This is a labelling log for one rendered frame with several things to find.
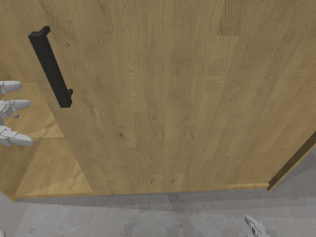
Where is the wardrobe door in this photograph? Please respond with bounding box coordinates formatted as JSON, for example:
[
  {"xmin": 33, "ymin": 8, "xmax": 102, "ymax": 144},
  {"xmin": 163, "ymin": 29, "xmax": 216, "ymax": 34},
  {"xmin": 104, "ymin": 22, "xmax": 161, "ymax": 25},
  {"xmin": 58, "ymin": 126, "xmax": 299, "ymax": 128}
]
[
  {"xmin": 0, "ymin": 0, "xmax": 316, "ymax": 196},
  {"xmin": 228, "ymin": 40, "xmax": 316, "ymax": 185}
]

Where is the robot right hand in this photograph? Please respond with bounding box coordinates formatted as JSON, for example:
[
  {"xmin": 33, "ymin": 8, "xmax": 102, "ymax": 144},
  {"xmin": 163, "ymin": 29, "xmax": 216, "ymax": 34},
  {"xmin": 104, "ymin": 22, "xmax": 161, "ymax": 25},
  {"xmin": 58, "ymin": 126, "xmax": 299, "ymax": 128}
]
[{"xmin": 244, "ymin": 215, "xmax": 271, "ymax": 237}]

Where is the handle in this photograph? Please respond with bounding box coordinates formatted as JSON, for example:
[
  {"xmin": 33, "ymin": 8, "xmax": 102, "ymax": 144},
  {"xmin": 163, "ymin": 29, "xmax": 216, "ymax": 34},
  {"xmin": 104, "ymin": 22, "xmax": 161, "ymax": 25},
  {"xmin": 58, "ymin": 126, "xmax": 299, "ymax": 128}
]
[{"xmin": 28, "ymin": 26, "xmax": 73, "ymax": 108}]

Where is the robot left hand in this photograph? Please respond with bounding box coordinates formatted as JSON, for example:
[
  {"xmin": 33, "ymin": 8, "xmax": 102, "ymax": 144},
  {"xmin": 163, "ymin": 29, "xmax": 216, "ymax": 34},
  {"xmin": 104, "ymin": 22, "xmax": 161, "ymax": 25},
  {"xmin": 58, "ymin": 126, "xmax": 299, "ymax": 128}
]
[{"xmin": 0, "ymin": 80, "xmax": 35, "ymax": 147}]

